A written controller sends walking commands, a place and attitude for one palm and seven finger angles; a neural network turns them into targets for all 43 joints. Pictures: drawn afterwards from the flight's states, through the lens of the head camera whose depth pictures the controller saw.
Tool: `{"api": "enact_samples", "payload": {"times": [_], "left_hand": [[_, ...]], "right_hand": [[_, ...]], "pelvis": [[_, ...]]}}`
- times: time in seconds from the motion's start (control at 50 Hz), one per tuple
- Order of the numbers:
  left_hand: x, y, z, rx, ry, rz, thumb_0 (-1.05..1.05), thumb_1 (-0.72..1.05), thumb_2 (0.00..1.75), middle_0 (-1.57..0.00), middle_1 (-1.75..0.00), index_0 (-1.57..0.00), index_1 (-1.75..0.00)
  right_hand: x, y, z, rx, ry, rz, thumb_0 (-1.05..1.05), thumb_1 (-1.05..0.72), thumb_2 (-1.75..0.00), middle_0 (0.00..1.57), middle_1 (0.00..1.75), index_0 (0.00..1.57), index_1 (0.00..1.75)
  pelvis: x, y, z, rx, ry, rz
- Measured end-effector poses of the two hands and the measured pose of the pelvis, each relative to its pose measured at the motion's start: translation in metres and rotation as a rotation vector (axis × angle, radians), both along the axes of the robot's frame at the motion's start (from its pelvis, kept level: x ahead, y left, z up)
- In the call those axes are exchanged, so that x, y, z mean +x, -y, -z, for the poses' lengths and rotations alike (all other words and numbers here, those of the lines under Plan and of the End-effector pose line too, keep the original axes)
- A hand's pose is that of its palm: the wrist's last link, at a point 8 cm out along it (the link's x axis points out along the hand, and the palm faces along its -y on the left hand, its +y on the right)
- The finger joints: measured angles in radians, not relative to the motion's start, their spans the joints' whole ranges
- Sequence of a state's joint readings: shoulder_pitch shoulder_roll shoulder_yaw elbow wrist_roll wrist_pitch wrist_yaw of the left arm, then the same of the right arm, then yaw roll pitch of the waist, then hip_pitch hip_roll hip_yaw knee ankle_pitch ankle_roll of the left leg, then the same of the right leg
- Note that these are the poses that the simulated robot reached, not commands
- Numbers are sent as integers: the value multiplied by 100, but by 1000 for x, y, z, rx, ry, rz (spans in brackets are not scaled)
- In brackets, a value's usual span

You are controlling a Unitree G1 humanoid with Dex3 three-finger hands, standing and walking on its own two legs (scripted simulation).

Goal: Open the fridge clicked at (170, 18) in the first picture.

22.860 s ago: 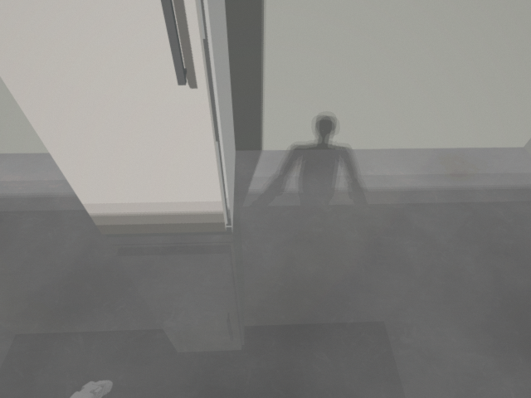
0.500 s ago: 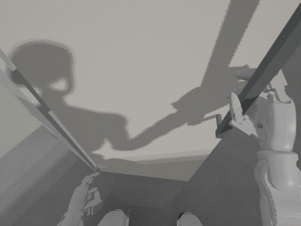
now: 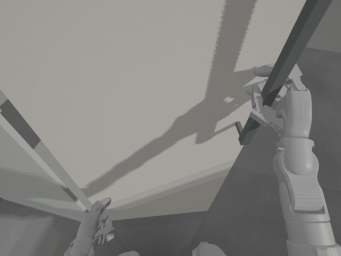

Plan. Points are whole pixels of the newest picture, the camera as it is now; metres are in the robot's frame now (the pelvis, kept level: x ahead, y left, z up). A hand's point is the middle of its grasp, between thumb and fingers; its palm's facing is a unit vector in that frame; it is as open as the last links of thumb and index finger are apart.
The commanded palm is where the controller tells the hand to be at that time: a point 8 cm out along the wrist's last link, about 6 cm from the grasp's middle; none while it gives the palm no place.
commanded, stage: stop walking and hold the door back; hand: right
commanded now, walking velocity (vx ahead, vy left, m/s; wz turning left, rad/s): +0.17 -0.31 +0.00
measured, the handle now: (271, 72) +0.38 -0.17 +0.25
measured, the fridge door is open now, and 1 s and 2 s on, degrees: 70 68 67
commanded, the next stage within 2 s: loosen the grip on the handle in 0.98 s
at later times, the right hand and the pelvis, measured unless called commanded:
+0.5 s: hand (251, 91) +0.38 -0.15 +0.21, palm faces +0.07 +0.98 -0.18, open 5.4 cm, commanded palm +0.34 -0.22 +0.19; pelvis -0.04 -0.02 +0.02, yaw +1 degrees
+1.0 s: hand (255, 102) +0.35 -0.15 +0.21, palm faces +0.04 +0.99 -0.14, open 5.5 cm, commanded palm +0.33 -0.21 +0.19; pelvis -0.03 -0.03 +0.02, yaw +5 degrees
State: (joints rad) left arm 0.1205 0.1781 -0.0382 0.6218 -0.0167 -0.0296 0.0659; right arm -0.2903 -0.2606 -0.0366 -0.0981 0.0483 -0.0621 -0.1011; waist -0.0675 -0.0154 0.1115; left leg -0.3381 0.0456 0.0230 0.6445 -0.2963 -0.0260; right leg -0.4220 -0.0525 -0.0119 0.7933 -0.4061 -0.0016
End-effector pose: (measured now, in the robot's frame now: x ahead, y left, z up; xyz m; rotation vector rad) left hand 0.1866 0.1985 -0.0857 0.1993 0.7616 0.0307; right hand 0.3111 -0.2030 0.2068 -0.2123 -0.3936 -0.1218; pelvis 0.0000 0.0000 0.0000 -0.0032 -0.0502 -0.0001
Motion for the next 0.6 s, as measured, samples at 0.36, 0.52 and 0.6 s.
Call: {"api": "enact_samples", "payload": {"times": [0.36, 0.52, 0.6], "left_hand": [[-107, -59, -11, 150, -121, -197, 1, 90, 90, -20, -30, -20, -30], [-152, -21, 10, 42, -257, -205, 1, 90, 90, -20, -30, -20, -30], [-150, -15, 23, 8, -246, -234, 2, 90, 90, -20, -30, -20, -30]], "right_hand": [[35, 1, -4, 33, -102, -54, -5, -68, -80, 47, 141, 45, 140], [46, 1, -5, 4, -112, -66, -7, -68, -81, 46, 140, 43, 140], [46, 1, -2, 5, -89, -57, -7, -68, -80, 46, 140, 42, 140]], "pelvis": [[-42, 21, -15, -22, -36, 0], [-35, 17, -16, 22, -38, -20], [-38, 21, -8, 37, -25, -36]]}}
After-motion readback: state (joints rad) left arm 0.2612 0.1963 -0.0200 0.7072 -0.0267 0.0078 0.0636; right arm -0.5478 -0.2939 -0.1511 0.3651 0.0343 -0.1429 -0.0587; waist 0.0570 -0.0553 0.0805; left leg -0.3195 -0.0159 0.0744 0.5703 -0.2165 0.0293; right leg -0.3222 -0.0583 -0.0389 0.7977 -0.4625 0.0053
